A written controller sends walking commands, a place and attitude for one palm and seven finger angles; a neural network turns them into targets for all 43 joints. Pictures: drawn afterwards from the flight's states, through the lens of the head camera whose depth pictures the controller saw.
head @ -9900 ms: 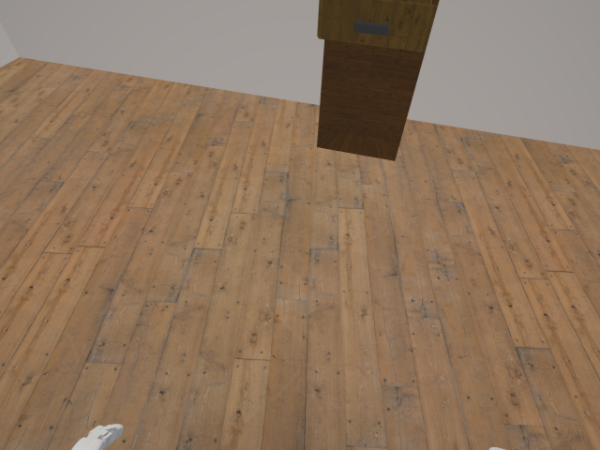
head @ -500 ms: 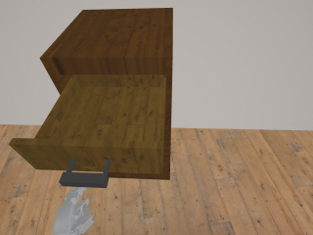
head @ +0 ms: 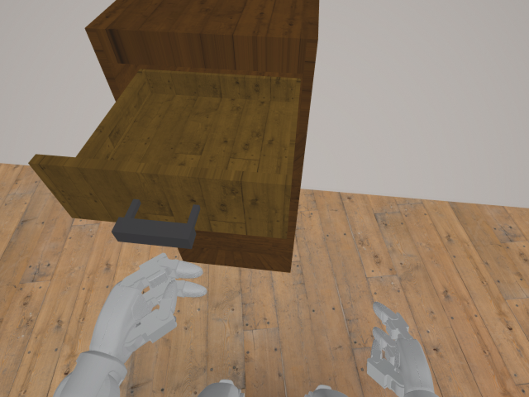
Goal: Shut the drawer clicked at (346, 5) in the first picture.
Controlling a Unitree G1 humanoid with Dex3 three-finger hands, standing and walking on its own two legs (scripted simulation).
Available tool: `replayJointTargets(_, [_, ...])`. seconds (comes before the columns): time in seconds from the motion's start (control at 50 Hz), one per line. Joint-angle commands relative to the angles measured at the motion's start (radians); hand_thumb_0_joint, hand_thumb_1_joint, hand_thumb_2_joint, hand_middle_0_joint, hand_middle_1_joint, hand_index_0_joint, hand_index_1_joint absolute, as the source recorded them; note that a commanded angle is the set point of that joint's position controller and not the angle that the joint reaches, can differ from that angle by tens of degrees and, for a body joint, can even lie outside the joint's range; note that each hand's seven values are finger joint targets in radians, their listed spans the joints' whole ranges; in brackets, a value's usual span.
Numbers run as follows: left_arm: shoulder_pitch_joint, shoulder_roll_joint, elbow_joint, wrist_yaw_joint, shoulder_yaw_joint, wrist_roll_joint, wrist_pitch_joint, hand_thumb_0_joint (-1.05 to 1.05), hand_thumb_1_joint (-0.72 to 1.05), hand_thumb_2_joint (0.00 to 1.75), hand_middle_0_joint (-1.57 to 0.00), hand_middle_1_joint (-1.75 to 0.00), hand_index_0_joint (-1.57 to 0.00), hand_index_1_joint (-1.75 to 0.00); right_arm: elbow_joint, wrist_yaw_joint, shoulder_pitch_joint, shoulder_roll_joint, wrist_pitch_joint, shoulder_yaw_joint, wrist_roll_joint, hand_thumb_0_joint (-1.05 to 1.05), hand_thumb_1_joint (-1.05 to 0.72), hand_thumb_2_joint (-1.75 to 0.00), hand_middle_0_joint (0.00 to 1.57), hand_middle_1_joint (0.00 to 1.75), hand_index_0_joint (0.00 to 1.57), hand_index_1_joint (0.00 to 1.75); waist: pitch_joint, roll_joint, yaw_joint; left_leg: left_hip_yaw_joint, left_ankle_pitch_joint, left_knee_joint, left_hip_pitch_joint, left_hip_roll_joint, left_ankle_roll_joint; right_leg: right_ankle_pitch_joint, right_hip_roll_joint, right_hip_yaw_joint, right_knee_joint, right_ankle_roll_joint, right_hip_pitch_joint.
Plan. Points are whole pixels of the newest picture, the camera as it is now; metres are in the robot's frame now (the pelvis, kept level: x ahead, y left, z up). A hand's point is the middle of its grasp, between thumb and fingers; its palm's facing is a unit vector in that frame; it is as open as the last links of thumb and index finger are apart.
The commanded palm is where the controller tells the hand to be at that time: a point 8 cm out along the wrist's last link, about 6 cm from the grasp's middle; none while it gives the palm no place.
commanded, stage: raise the hand and make a fist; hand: left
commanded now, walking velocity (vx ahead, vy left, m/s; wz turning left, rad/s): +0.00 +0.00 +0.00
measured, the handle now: (160, 220) +0.36 +0.19 +0.07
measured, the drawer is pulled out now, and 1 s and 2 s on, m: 0.29 0.29 0.29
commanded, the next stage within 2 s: bring the fist close to the handle in 1.24 s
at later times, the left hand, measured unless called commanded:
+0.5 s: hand (133, 305) +0.20 +0.16 +0.13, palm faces +0.01 -1.00 -0.04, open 3.1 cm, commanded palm +0.15 +0.21 +0.13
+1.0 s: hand (135, 303) +0.19 +0.15 +0.17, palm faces -0.05 -1.00 -0.08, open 3.2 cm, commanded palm +0.14 +0.20 +0.17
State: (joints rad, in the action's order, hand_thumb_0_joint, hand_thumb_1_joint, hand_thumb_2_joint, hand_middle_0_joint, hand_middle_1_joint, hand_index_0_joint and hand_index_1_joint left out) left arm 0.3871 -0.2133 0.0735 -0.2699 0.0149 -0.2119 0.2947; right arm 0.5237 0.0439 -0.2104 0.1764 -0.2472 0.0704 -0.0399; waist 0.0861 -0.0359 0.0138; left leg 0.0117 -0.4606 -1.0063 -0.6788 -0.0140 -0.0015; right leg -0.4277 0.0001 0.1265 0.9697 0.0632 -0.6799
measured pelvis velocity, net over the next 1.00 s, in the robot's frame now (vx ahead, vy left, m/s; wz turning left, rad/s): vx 0.04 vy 0.02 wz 0.00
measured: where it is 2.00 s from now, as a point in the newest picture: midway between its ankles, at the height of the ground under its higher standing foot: outside the picture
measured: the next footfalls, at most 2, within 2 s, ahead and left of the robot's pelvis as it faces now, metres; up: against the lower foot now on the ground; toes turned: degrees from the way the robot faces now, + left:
none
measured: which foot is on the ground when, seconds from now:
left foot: down 0.00-1.00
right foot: down 0.00-1.00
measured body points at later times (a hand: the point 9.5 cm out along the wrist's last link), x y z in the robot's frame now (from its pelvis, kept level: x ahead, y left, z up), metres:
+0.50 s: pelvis +0.04 +0.03 +0.02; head +0.04 +0.02 +0.47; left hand +0.19 +0.22 +0.14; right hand +0.24 -0.19 -0.02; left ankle +0.03 +0.12 -0.68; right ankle +0.04 -0.08 -0.68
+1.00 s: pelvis +0.04 +0.02 +0.03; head +0.03 +0.00 +0.48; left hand +0.19 +0.20 +0.17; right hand +0.24 -0.19 -0.02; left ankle +0.03 +0.12 -0.68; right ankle +0.04 -0.08 -0.68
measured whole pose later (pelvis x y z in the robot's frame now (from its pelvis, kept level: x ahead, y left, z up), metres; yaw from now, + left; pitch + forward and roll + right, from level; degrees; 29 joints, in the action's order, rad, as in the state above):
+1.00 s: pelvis +0.04 +0.02 +0.03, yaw +0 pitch +1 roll -1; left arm 0.75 -0.19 0.61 -0.16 0.00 -0.18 0.10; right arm 0.53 0.03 -0.25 0.22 -0.30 0.05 -0.06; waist 0.09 -0.06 0.04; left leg -0.01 -0.44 -0.79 -0.38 0.00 0.02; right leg -0.40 0.00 0.10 0.75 0.03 -0.38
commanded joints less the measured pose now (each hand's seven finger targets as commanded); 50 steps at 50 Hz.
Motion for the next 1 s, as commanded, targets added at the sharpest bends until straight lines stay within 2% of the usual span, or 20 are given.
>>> replayJointTargets(0.0, [0.056, -0.068, 0.282, 0.120, 0.160, -0.059, 0.000, 0.00, 0.90, 0.90, -0.88, -1.04, -0.88, -1.04, -0.178, 0.026, 0.100, 0.135, -0.053, -0.078, -0.008, 0.00, -0.90, -0.90, 0.20, 0.30, 0.20, 0.30, 0.133, 0.092, 0.026, 0.019, 0.090, 0.225, 0.036, 0.014, 0.027, -0.087, -0.028, -0.152, -0.293, -0.048, 0.223])
replayJointTargets(0.02, [0.107, -0.065, 0.270, 0.138, 0.173, -0.056, 0.002, 0.00, 0.90, 0.90, -0.90, -1.06, -0.90, -1.06, -0.166, 0.023, 0.098, 0.131, -0.054, -0.084, -0.005, 0.00, -0.90, -0.90, 0.20, 0.30, 0.20, 0.30, 0.108, 0.112, 0.029, 0.017, 0.107, 0.232, 0.037, 0.011, 0.025, -0.050, -0.026, -0.144, -0.290, -0.048, 0.224])
replayJointTargets(0.08, [0.194, -0.063, 0.278, 0.142, 0.146, -0.018, 0.024, 0.00, 0.90, 0.90, -0.96, -1.12, -0.96, -1.12, -0.156, 0.008, 0.105, 0.142, -0.063, -0.089, 0.004, 0.00, -0.90, -0.90, 0.20, 0.30, 0.20, 0.30, 0.059, 0.089, 0.023, 0.009, 0.130, 0.244, 0.041, 0.011, 0.027, 0.008, -0.027, -0.128, -0.279, -0.048, 0.209])
replayJointTargets(0.16, [0.236, -0.016, 0.428, 0.095, 0.022, 0.001, 0.061, 0.00, 0.90, 0.90, -1.04, -1.21, -1.04, -1.21, -0.177, -0.009, 0.067, 0.159, -0.105, -0.094, 0.005, 0.00, -0.90, -0.90, 0.20, 0.30, 0.20, 0.30, 0.095, 0.016, -0.007, 0.006, 0.158, 0.246, 0.109, 0.010, 0.033, 0.072, -0.022, -0.094, -0.249, -0.047, 0.190])
replayJointTargets(0.18, [0.238, -0.005, 0.451, 0.091, 0.005, -0.001, 0.067, 0.00, 0.90, 0.90, -1.06, -1.23, -1.06, -1.23, -0.174, -0.008, 0.067, 0.161, -0.115, -0.093, 0.008, 0.00, -0.90, -0.90, 0.20, 0.30, 0.20, 0.30, 0.093, 0.044, -0.015, 0.014, 0.165, 0.243, 0.113, 0.008, 0.035, 0.080, -0.019, -0.089, -0.247, -0.047, 0.189])
replayJointTargets(0.24, [0.244, -0.043, 0.539, 0.106, 0.035, -0.003, 0.092, 0.00, 0.90, 0.90, -1.12, -1.30, -1.12, -1.30, -0.168, -0.006, 0.037, 0.167, -0.136, -0.102, 0.008, 0.00, -0.90, -0.90, 0.20, 0.30, 0.20, 0.30, 0.139, 0.022, -0.011, 0.024, 0.175, 0.243, 0.145, 0.009, 0.034, 0.089, -0.015, -0.081, -0.238, -0.045, 0.192])
replayJointTargets(0.28, [0.258, -0.072, 0.550, 0.144, 0.072, 0.015, 0.099, 0.00, 0.90, 0.90, -1.16, -1.34, -1.16, -1.34, -0.154, -0.004, 0.041, 0.165, -0.132, -0.105, 0.009, 0.00, -0.90, -0.90, 0.20, 0.30, 0.20, 0.30, 0.117, 0.021, -0.004, 0.028, 0.181, 0.250, 0.152, 0.007, 0.031, 0.096, -0.010, -0.068, -0.230, -0.042, 0.183])
replayJointTargets(0.3, [0.277, -0.051, 0.567, 0.157, 0.062, 0.020, 0.102, 0.00, 0.90, 0.90, -1.18, -1.36, -1.18, -1.36, -0.159, -0.005, 0.028, 0.159, -0.128, -0.106, 0.010, 0.00, -0.90, -0.90, 0.20, 0.30, 0.20, 0.30, 0.129, 0.000, 0.002, 0.030, 0.206, 0.258, 0.169, 0.006, 0.029, 0.123, -0.006, -0.056, -0.215, -0.038, 0.186])
replayJointTargets(0.36, [0.333, 0.000, 0.605, 0.170, 0.006, 0.029, 0.084, 0.00, 0.90, 0.90, -1.24, -1.43, -1.24, -1.43, -0.181, -0.017, 0.037, 0.150, -0.118, -0.103, 0.007, 0.00, -0.90, -0.90, 0.20, 0.30, 0.20, 0.30, 0.127, -0.037, 0.005, 0.029, 0.279, 0.260, 0.202, -0.001, 0.023, 0.193, -0.008, -0.038, -0.199, -0.039, 0.192])
replayJointTargets(0.44, [0.344, 0.013, 0.614, 0.149, -0.041, 0.041, 0.012, 0.00, 0.90, 0.90, -1.32, -1.51, -1.32, -1.51, -0.193, -0.019, 0.047, 0.154, -0.094, -0.096, 0.002, 0.00, -0.90, -0.90, 0.20, 0.30, 0.20, 0.30, 0.076, 0.014, -0.006, 0.034, 0.286, 0.276, 0.203, -0.007, 0.026, 0.218, -0.007, -0.039, -0.224, -0.044, 0.209])
replayJointTargets(0.46, [0.351, -0.002, 0.611, 0.141, -0.031, 0.045, -0.006, 0.00, 0.90, 0.90, -1.34, -1.53, -1.34, -1.53, -0.195, -0.017, 0.051, 0.154, -0.089, -0.095, 0.000, 0.00, -0.90, -0.90, 0.20, 0.30, 0.20, 0.30, 0.063, 0.034, -0.002, 0.035, 0.277, 0.286, 0.200, -0.010, 0.027, 0.214, -0.007, -0.039, -0.232, -0.044, 0.218])
replayJointTargets(0.56, [0.396, -0.008, 0.714, 0.126, -0.038, 0.055, -0.081, 0.00, 0.90, 0.90, -1.40, -1.60, -1.40, -1.60, -0.220, -0.020, 0.074, 0.137, -0.065, -0.078, -0.006, 0.00, -0.90, -0.90, 0.20, 0.30, 0.20, 0.30, 0.064, 0.016, 0.015, 0.034, 0.339, 0.310, 0.247, -0.012, 0.026, 0.268, -0.007, -0.031, -0.243, -0.045, 0.261])
replayJointTargets(0.58, [0.389, -0.031, 0.717, 0.135, -0.004, 0.052, -0.089, 0.00, 0.90, 0.90, -1.40, -1.60, -1.40, -1.60, -0.211, -0.018, 0.082, 0.134, -0.060, -0.078, -0.005, 0.00, -0.90, -0.90, 0.20, 0.30, 0.20, 0.30, 0.064, 0.021, 0.021, 0.036, 0.336, 0.314, 0.251, -0.011, 0.025, 0.272, -0.005, -0.033, -0.251, -0.043, 0.276])
replayJointTargets(0.66, [0.409, -0.032, 0.766, 0.147, 0.027, 0.036, -0.095, 0.00, 0.90, 0.90, -1.40, -1.60, -1.40, -1.60, -0.213, -0.019, 0.083, 0.121, -0.056, -0.069, -0.008, 0.00, -0.90, -0.90, 0.20, 0.30, 0.20, 0.30, 0.065, 0.027, 0.027, 0.034, 0.339, 0.330, 0.276, -0.014, 0.020, 0.275, -0.001, -0.026, -0.265, -0.044, 0.290])
replayJointTargets(0.68, [0.408, -0.034, 0.774, 0.148, 0.025, 0.034, -0.093, 0.00, 0.90, 0.90, -1.40, -1.60, -1.40, -1.60, -0.210, -0.019, 0.094, 0.126, -0.059, -0.065, -0.009, 0.00, -0.90, -0.90, 0.20, 0.30, 0.20, 0.30, 0.045, -0.005, 0.027, 0.037, 0.330, 0.333, 0.277, -0.013, 0.020, 0.265, 0.001, -0.029, -0.273, -0.040, 0.287])
replayJointTargets(0.74, [0.381, -0.008, 0.801, 0.132, -0.011, 0.020, -0.089, 0.00, 0.90, 0.90, -1.40, -1.60, -1.40, -1.60, -0.207, -0.020, 0.084, 0.127, -0.080, -0.059, -0.011, 0.00, -0.90, -0.90, 0.20, 0.30, 0.20, 0.30, 0.045, 0.002, 0.012, 0.039, 0.302, 0.340, 0.294, -0.012, 0.023, 0.252, -0.001, -0.029, -0.291, -0.045, 0.285])
replayJointTargets(0.8, [0.371, -0.043, 0.807, 0.117, 0.014, 0.017, -0.096, 0.00, 0.90, 0.90, -1.40, -1.60, -1.40, -1.60, -0.198, -0.016, 0.089, 0.134, -0.105, -0.059, -0.018, 0.00, -0.90, -0.90, 0.20, 0.30, 0.20, 0.30, 0.046, 0.011, 0.014, 0.041, 0.265, 0.350, 0.295, -0.009, 0.027, 0.225, -0.003, -0.040, -0.315, -0.044, 0.303])
replayJointTargets(0.86, [0.378, -0.027, 0.762, 0.104, -0.004, 0.021, -0.121, 0.00, 0.90, 0.90, -1.40, -1.60, -1.40, -1.60, -0.191, -0.010, 0.092, 0.133, -0.117, -0.056, -0.021, 0.00, -0.90, -0.90, 0.20, 0.30, 0.20, 0.30, 0.004, 0.026, 0.014, 0.038, 0.237, 0.360, 0.281, -0.004, 0.031, 0.207, -0.006, -0.046, -0.335, -0.045, 0.305])
replayJointTargets(0.9, [0.369, -0.042, 0.722, 0.105, 0.026, 0.016, -0.139, 0.00, 0.90, 0.90, -1.40, -1.60, -1.40, -1.60, -0.183, -0.003, 0.104, 0.135, -0.117, -0.057, -0.025, 0.00, -0.90, -0.90, 0.20, 0.30, 0.20, 0.30, -0.022, 0.058, 0.018, 0.034, 0.210, 0.367, 0.263, 0.000, 0.032, 0.181, -0.007, -0.057, -0.356, -0.046, 0.311])
replayJointTargets(0.98, [0.389, -0.083, 0.714, 0.121, 0.106, 0.007, -0.152, 0.00, 0.90, 0.90, -1.40, -1.60, -1.40, -1.60, -0.180, 0.006, 0.125, 0.126, -0.112, -0.060, -0.025, 0.00, -0.90, -0.90, 0.20, 0.30, 0.20, 0.30, 0.000, 0.039, 0.045, 0.020, 0.224, 0.373, 0.273, 0.006, 0.030, 0.186, -0.009, -0.068, -0.371, -0.042, 0.346])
